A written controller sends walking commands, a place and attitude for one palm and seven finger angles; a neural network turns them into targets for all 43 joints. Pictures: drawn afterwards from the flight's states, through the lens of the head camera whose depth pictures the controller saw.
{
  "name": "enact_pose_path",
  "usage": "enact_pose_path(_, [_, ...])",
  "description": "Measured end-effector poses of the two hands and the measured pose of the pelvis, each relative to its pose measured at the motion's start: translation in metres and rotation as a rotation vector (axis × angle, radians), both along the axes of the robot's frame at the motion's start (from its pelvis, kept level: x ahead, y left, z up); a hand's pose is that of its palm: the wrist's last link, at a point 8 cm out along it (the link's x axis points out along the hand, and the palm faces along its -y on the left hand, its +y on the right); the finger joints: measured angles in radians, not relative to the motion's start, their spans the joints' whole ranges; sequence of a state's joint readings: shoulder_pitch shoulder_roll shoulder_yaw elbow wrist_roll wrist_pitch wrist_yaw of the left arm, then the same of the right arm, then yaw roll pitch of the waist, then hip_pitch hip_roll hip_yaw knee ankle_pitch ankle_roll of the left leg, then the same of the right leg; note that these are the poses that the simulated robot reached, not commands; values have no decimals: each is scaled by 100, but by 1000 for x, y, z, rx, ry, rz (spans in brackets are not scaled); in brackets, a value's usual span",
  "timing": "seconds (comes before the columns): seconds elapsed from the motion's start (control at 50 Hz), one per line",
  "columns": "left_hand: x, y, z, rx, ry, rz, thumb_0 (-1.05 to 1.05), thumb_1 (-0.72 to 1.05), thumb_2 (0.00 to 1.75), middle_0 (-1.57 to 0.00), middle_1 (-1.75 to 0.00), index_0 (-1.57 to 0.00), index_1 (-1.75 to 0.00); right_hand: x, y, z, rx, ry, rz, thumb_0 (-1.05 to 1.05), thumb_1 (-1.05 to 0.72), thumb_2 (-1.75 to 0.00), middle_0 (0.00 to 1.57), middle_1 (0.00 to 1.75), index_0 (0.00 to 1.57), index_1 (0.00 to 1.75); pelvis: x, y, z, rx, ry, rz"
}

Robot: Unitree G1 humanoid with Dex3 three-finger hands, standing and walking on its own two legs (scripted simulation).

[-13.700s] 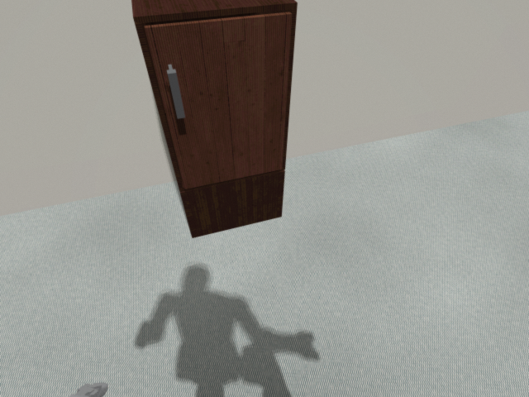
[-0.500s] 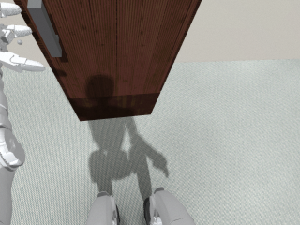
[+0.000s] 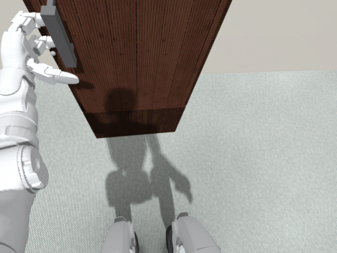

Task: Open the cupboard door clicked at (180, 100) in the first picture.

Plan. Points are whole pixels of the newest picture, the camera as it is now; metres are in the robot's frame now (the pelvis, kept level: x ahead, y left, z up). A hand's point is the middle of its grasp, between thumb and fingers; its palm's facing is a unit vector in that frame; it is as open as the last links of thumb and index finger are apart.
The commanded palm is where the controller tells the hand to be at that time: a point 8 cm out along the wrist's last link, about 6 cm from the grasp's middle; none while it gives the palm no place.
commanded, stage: slide the fingers in behind the handle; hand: left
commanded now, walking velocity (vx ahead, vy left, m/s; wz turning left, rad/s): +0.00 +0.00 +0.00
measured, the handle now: (62, 33) +0.59 +0.18 +0.08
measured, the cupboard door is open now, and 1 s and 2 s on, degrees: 0 1 1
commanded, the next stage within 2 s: close the thumb around the handle in 0.98 s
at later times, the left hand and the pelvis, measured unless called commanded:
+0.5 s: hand (73, 52) +0.54 +0.16 +0.08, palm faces +0.03 -1.00 -0.04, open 13.9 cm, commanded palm +0.52 +0.19 +0.08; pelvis +0.00 -0.01 +0.00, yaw +0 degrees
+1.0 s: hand (75, 55) +0.53 +0.15 +0.08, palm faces +0.05 -1.00 -0.03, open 14.1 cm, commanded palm +0.51 +0.18 +0.08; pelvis +0.00 -0.01 +0.00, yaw +1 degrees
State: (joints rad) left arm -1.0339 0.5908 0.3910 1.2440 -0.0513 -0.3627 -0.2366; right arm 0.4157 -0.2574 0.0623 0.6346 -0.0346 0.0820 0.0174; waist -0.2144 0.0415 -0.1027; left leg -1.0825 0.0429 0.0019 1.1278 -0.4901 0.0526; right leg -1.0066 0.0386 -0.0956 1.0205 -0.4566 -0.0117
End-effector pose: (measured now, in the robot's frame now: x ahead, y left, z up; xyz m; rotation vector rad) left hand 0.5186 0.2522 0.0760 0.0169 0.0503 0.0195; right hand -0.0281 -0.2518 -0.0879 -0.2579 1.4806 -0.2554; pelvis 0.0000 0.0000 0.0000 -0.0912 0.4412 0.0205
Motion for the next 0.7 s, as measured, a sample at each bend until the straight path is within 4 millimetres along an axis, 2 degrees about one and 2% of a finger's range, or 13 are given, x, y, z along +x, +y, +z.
enact_pose_path(0.2, [-1,-9,0,11,-5,16,-2,-50,30,-30,-120,-30,-123,-7,-6,1,-3,4,-1,0,-91,-90,21,30,20,30,-2,-4,-1,4,-1,1])
enact_pose_path(0.34, [3,-34,1,-21,-10,-15,-2,-50,30,-30,-120,-31,-122,-8,-9,0,0,1,-4,0,-91,-90,21,30,20,30,-2,-6,-1,8,-4,1])
enact_pose_path(0.7, [-5,-45,5,13,-16,33,-2,-50,30,-29,-120,-27,-120,2,-10,-7,40,-39,-3,0,-91,-90,21,30,20,30,-1,-12,1,25,-14,-6])
